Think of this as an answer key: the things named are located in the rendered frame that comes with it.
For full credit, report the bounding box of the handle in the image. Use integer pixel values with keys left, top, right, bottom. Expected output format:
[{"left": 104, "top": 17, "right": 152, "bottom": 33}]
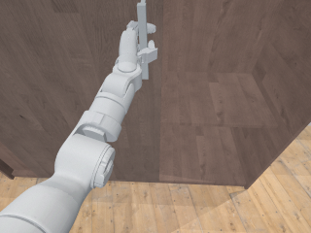
[{"left": 137, "top": 0, "right": 149, "bottom": 80}]

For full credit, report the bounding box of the left robot hand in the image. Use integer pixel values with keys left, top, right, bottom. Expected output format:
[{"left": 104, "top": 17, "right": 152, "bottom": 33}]
[{"left": 119, "top": 20, "right": 157, "bottom": 65}]

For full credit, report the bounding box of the left robot forearm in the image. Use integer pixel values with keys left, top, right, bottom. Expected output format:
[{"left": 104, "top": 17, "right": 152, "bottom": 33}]
[{"left": 54, "top": 53, "right": 142, "bottom": 170}]

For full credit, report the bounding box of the wardrobe door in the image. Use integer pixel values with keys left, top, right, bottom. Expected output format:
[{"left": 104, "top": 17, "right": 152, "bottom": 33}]
[
  {"left": 0, "top": 0, "right": 163, "bottom": 183},
  {"left": 0, "top": 142, "right": 31, "bottom": 171}
]

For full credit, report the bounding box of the robot left upper arm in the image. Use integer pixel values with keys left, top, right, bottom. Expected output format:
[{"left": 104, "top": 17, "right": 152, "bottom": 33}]
[{"left": 0, "top": 133, "right": 116, "bottom": 233}]

